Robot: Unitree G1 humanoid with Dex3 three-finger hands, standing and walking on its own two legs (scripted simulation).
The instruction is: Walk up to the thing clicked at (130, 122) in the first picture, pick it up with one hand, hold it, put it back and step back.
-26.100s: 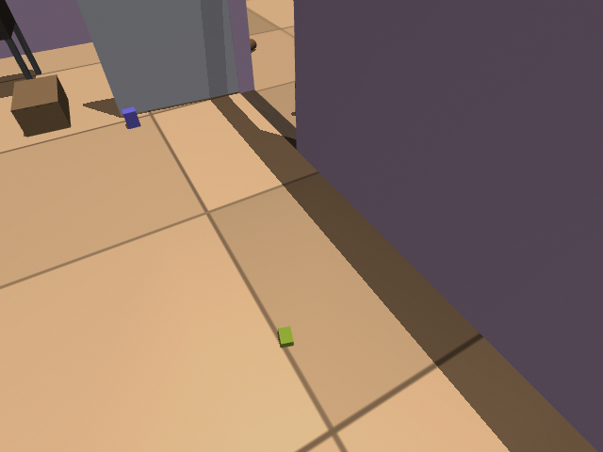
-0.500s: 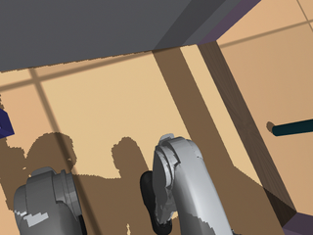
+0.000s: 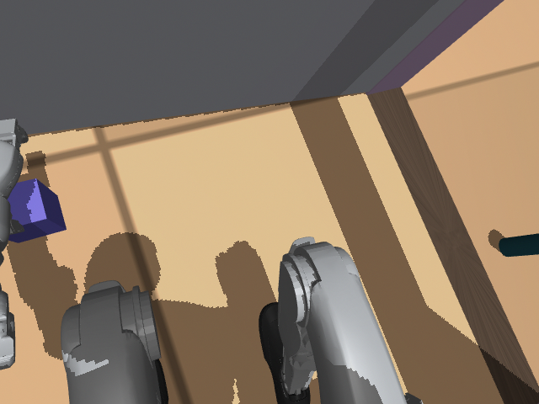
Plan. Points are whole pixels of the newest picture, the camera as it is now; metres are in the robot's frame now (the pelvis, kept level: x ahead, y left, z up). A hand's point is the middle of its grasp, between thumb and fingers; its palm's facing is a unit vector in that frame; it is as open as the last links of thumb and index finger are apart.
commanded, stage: withdraw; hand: left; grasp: from above
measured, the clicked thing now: (26, 212) +0.45 +0.30 -0.27
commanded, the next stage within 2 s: home in 0.68 s
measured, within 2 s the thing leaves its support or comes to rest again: neither
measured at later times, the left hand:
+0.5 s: hand out of the picture +0.43 +0.31 -0.06, palm faces -0.50 -0.05 -0.86, open 13.7 cm
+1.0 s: hand out of the picture +0.44 +0.32 -0.05, palm faces -0.39 -0.10 -0.92, open 12.5 cm
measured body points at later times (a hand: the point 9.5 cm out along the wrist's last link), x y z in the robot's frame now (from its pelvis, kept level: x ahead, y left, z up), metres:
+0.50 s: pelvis -0.02 +0.00 +0.07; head +0.19 +0.07 +0.46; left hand +0.45 +0.31 -0.01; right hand +0.08 -0.29 -0.03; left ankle +0.06 +0.13 -0.29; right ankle +0.10 -0.13 -0.29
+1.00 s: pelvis -0.01 +0.00 +0.07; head +0.20 +0.05 +0.46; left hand +0.45 +0.32 +0.00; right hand +0.04 -0.25 -0.05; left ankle +0.06 +0.13 -0.29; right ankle +0.10 -0.13 -0.29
